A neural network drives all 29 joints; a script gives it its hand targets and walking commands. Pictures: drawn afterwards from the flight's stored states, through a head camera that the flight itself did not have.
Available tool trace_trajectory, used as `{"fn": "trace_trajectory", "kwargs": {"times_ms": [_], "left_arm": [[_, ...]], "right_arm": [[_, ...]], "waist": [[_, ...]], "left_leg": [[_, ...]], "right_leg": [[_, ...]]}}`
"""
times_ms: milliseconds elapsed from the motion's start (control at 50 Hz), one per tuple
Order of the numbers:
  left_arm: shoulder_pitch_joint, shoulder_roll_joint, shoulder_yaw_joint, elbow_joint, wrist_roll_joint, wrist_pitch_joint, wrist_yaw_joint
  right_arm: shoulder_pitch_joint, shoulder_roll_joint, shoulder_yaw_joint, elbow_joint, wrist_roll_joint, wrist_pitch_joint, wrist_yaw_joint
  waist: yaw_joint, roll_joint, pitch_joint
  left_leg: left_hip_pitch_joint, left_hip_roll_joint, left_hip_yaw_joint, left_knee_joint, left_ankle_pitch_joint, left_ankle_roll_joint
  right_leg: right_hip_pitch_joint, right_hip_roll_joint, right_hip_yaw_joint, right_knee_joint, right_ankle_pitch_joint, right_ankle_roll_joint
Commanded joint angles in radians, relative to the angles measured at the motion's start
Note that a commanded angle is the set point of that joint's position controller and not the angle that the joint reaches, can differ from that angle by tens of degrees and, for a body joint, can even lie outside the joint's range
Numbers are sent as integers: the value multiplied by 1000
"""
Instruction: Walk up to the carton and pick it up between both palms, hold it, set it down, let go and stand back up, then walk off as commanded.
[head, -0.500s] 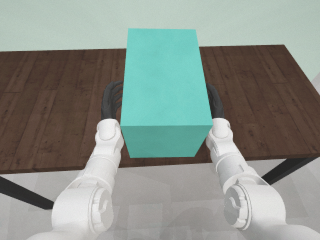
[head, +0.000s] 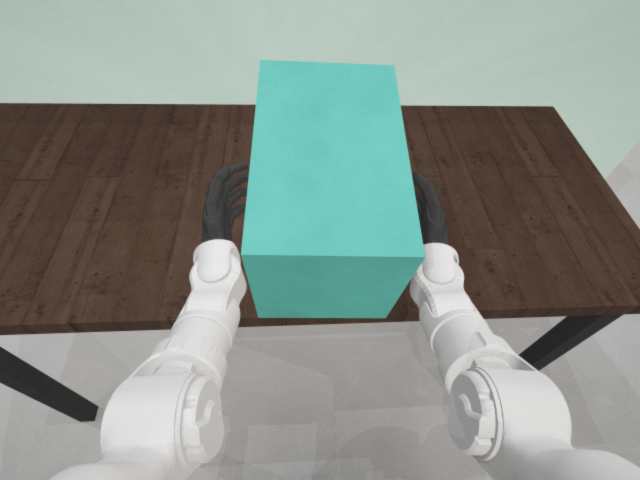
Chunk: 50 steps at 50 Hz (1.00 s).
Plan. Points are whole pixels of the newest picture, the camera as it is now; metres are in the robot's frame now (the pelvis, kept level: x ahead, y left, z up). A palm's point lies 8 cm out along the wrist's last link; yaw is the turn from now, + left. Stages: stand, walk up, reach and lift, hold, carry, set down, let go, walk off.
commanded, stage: reach and lift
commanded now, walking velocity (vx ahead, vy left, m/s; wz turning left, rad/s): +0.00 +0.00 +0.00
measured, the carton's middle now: (325, 193) +0.48 +0.00 +0.07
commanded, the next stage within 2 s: none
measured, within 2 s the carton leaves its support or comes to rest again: neither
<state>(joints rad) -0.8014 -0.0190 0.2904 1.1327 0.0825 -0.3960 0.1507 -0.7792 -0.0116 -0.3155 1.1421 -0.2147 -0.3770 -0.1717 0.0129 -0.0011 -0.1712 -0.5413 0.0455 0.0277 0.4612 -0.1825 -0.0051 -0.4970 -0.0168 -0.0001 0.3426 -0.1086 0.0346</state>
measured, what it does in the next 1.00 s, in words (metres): stands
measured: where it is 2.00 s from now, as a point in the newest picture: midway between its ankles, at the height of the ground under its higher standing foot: outside the picture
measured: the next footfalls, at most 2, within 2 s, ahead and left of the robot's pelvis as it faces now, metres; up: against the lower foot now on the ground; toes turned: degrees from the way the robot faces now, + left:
none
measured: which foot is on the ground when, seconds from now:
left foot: down 0.00-1.00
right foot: down 0.00-1.00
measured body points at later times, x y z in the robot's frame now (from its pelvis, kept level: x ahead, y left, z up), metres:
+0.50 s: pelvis -0.01 -0.01 +0.00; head +0.00 +0.00 +0.45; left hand +0.42 +0.14 +0.13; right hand +0.42 -0.14 +0.12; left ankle +0.01 +0.12 -0.74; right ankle +0.02 -0.15 -0.74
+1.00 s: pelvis -0.02 +0.00 +0.00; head -0.07 +0.01 +0.45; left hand +0.39 +0.15 +0.18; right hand +0.39 -0.13 +0.17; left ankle +0.01 +0.12 -0.74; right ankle +0.02 -0.15 -0.74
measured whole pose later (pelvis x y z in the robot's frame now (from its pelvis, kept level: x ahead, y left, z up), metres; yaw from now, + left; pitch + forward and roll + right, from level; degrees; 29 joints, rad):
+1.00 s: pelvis -0.02 +0.00 +0.00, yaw +0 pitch +5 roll -1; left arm -0.81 0.04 0.15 0.72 0.05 0.42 0.18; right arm -0.78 -0.03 -0.17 0.79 0.12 0.36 -0.21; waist 0.01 0.00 -0.23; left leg -0.37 0.05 0.02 0.45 -0.17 -0.01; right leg -0.33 -0.01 0.00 0.34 -0.10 0.03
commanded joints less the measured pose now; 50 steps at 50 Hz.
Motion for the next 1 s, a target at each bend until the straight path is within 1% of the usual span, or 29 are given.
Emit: {"fn": "trace_trajectory", "kwargs": {"times_ms": [0,40,80,100,140,180,200,220,240,260,280,300,340,380,400,440,480,540,560,600,680,700,720,780,800,820,840,920,980], "left_arm": [[-735,-713,-410,-120,64,14,-97],[-713,-724,-428,-155,22,21,-94],[-716,-783,-473,-200,-6,48,-85],[-729,-773,-466,-181,-3,67,-89],[-783,-786,-524,-380,-45,89,-78],[-729,-820,-539,-369,-78,116,-78],[-727,-840,-585,-448,-94,139,-68],[-743,-844,-597,-503,-115,162,-68],[-751,-816,-599,-546,-113,186,-64],[-668,-813,-584,-492,-85,225,-72],[-725,-791,-592,-597,-106,257,-68],[-681,-778,-555,-558,-102,307,-75],[-620,-761,-524,-532,-66,392,-90],[-672,-727,-494,-576,-46,452,-99],[-733,-733,-496,-628,-68,463,-97],[-740,-771,-529,-680,-91,509,-92],[-768,-825,-580,-692,-129,544,-76],[-834,-780,-559,-807,-123,583,-70],[-828,-750,-508,-740,-84,610,-76],[-744,-745,-463,-630,-67,669,-85],[-791,-760,-434,-577,-62,727,-110],[-831,-765,-420,-580,-73,731,-112],[-818,-786,-446,-598,-83,740,-108],[-807,-852,-528,-639,-118,755,-97],[-902,-879,-569,-761,-146,747,-89],[-892,-880,-596,-807,-156,747,-77],[-862,-849,-541,-765,-137,754,-83],[-782,-807,-462,-658,-77,816,-108],[-813,-838,-496,-707,-92,826,-109]], "right_arm": [[-796,669,374,-183,-29,-40,178],[-832,683,434,-276,2,-30,174],[-839,694,491,-331,50,-2,172],[-841,696,485,-325,52,24,167],[-792,722,561,-371,135,70,158],[-810,740,617,-455,171,108,148],[-809,741,654,-492,219,130,149],[-841,742,703,-558,261,157,141],[-808,725,698,-568,277,184,137],[-730,702,687,-533,281,238,128],[-738,700,694,-524,309,269,124],[-738,677,689,-550,337,301,120],[-767,644,658,-577,335,348,99],[-752,611,645,-534,351,397,104],[-799,619,617,-560,350,407,108],[-873,671,660,-676,385,428,102],[-1025,673,676,-810,408,437,101],[-977,706,696,-777,447,496,101],[-931,666,616,-675,410,525,101],[-936,645,594,-649,423,563,103],[-1014,637,505,-617,379,583,112],[-1032,650,505,-570,382,592,119],[-1099,675,521,-671,400,578,124],[-1126,678,562,-754,437,577,116],[-1130,699,584,-786,453,582,119],[-1091,694,596,-783,481,596,118],[-1065,712,609,-739,477,618,109],[-1051,661,541,-686,462,642,115],[-1061,657,554,-684,492,646,115]], "waist": [[41,57,-749],[51,17,-838],[28,26,-887],[35,24,-847],[31,59,-938],[42,22,-933],[26,54,-953],[49,50,-890],[36,58,-919],[24,34,-728],[22,51,-707],[47,18,-721],[17,-14,-669],[23,8,-601],[14,12,-616],[51,29,-721],[35,9,-763],[53,-1,-729],[29,18,-611],[27,-19,-502],[-11,-35,-339],[-1,-28,-342],[-1,-32,-405],[-29,9,-484],[-29,53,-581],[-39,64,-564],[-19,15,-492],[-35,2,-395],[-53,58,-419]], "left_leg": [[476,-22,14,-8,396,-76],[499,-21,-11,25,482,-78],[521,-19,-27,48,577,-87],[479,-29,-24,41,518,-77],[532,-29,-37,75,629,-91],[493,-38,-49,79,653,-83],[525,-40,-61,80,690,-91],[513,-42,-69,85,689,-87],[543,-43,-70,85,695,-93],[511,-47,-73,69,658,-86],[529,-47,-80,59,674,-94],[547,-47,-76,53,649,-80],[518,-61,-70,29,572,-67],[531,-59,-67,-2,471,-55],[524,-59,-66,6,465,-59],[542,-63,-63,15,486,-56],[558,-61,-86,25,518,-58],[547,-68,-84,19,464,-50],[537,-61,-79,-8,360,-56],[524,-67,-80,-50,254,-35],[471,-62,-71,-101,96,-23],[459,-66,-75,-119,38,-16],[463,-70,-68,-105,71,-20],[517,-72,-81,-67,181,-42],[559,-72,-90,-53,237,-52],[568,-69,-90,-47,274,-58],[546,-75,-91,-58,238,-46],[495,-81,-84,-98,100,-34],[542,-75,-89,-84,199,-51]], "right_leg": [[244,110,-97,4,117,-85],[263,124,-99,19,193,-73],[264,129,-93,26,227,-72],[292,126,-84,23,232,-71],[317,124,-68,57,311,-65],[325,130,-58,65,352,-61],[310,136,-63,62,358,-60],[317,139,-56,61,334,-60],[294,142,-54,63,335,-59],[281,136,-49,42,291,-60],[300,131,-45,44,291,-51],[304,136,-45,39,266,-53],[325,121,-39,16,247,-45],[349,114,-34,-8,149,-44],[345,116,-32,3,149,-40],[376,121,-19,15,185,-44],[341,138,-30,4,168,-46],[349,135,-17,6,172,-35],[321,131,-22,-19,71,-38],[336,117,-17,-53,-1,-41],[323,107,-21,-63,-112,-45],[326,110,-19,-76,-151,-49],[358,107,-15,-62,-112,-42],[350,121,-26,-59,-27,-37],[357,130,-29,-54,15,-47],[355,122,-27,-49,39,-42],[358,116,-24,-67,12,-38],[372,105,-26,-80,-69,-33],[367,113,-27,-74,-5,-41]]}}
